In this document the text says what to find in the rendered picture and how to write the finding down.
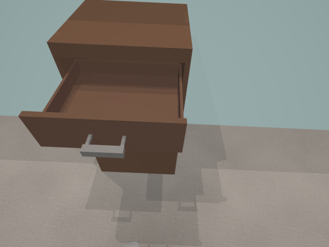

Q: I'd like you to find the handle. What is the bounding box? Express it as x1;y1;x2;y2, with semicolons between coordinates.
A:
80;134;126;158

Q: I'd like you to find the cabinet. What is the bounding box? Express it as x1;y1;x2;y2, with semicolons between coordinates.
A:
47;0;193;174

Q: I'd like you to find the drawer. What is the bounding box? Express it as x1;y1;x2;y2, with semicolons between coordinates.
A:
18;59;187;153

